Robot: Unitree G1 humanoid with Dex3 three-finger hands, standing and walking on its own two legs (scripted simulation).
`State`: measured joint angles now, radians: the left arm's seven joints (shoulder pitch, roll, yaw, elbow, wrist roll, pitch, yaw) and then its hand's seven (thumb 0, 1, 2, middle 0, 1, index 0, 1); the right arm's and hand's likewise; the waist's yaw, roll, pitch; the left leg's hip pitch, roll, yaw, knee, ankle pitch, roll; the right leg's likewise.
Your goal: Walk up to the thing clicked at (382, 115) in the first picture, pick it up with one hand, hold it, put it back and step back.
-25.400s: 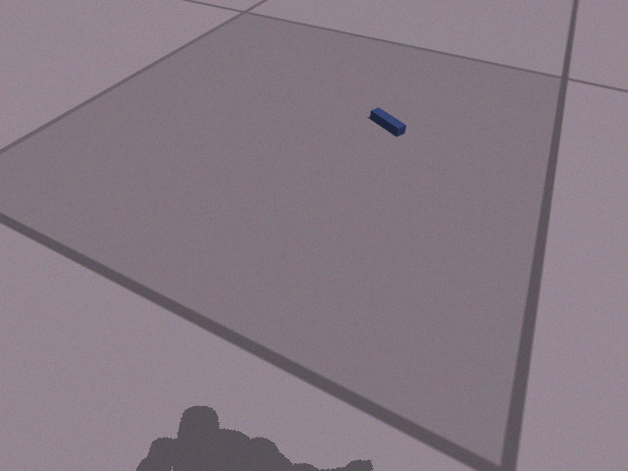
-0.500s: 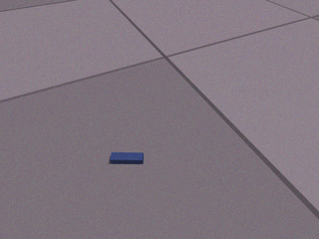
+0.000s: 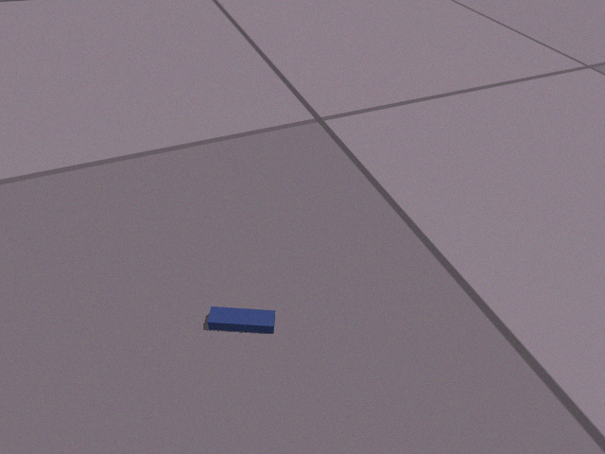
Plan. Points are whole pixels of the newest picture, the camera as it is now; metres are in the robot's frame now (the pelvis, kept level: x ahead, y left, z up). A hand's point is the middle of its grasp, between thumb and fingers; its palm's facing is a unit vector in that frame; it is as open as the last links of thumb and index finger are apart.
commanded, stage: walk up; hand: left
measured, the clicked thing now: (242, 320) +0.69 +0.16 -0.74
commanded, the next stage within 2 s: none
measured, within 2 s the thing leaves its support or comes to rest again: neither
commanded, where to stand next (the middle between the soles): +0.31 -0.07 m, yaw -1 degrees
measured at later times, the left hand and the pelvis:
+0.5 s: hand (180, 349) +0.30 +0.20 -0.11, palm faces -0.04 -0.92 -0.38, open 7.4 cm; pelvis +0.19 -0.06 +0.00, yaw -3 degrees
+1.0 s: hand (191, 341) +0.34 +0.19 -0.17, palm faces -0.04 -0.94 -0.35, open 7.4 cm; pelvis +0.26 -0.07 -0.02, yaw -3 degrees
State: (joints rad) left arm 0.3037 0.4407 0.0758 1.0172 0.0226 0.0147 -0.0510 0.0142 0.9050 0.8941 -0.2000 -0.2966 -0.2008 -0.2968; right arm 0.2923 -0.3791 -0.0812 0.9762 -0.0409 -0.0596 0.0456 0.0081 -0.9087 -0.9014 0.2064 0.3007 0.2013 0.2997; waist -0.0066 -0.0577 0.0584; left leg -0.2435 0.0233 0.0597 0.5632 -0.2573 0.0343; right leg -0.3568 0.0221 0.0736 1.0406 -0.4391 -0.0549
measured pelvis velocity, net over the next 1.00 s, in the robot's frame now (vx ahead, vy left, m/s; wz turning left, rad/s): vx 0.26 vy -0.07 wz -0.05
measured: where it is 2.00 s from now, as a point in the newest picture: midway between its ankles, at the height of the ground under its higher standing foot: outside the picture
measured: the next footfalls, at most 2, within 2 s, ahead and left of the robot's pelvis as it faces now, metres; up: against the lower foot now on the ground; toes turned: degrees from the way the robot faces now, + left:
right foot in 0.34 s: +0.28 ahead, -0.20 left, +0.00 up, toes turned -5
left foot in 0.76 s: +0.41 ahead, +0.05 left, +0.00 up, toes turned +0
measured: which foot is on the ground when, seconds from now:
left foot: down 0.00-0.38, up 0.40-0.74, down 0.76-1.00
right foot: up 0.00-0.32, down 0.34-1.00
